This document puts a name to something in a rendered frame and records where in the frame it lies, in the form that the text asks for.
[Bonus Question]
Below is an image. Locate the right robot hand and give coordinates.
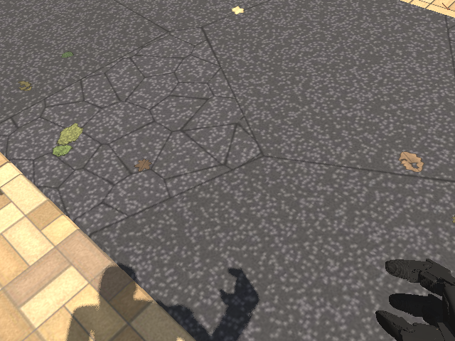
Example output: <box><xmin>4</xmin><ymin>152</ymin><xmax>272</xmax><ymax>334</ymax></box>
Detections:
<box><xmin>375</xmin><ymin>259</ymin><xmax>455</xmax><ymax>341</ymax></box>

